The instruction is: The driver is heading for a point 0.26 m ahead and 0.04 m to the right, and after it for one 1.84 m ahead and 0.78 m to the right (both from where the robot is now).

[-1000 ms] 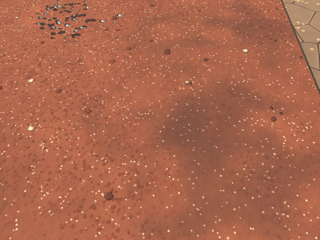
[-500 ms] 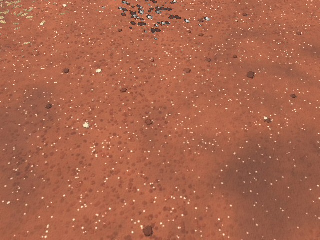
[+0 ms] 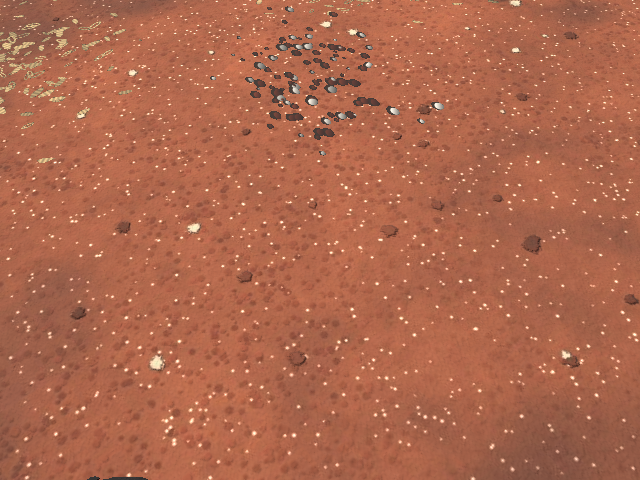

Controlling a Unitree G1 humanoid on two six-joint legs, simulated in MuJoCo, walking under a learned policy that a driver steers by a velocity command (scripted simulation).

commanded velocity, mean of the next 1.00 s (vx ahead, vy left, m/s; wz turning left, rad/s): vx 0.13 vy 0.00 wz -0.42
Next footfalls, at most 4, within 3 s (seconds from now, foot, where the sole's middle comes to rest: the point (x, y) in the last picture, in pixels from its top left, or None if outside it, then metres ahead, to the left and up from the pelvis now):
0.40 left None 0.33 0.10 -0.76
0.82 right None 0.18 -0.13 -0.76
1.26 left None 0.31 0.07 -0.76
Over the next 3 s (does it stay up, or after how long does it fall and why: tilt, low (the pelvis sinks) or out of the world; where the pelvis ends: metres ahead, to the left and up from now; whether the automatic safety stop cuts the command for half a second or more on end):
stays up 0.26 -0.08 0.02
